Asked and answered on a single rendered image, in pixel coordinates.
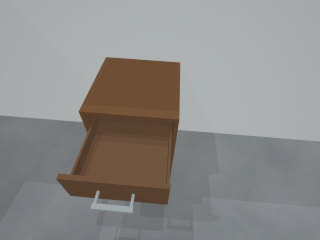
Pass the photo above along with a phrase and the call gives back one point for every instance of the handle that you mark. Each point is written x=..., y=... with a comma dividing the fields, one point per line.
x=112, y=208

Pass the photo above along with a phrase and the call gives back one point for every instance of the drawer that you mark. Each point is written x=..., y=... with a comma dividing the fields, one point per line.
x=120, y=157

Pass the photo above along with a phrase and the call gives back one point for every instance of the cabinet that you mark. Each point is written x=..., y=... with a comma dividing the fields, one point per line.
x=137, y=89

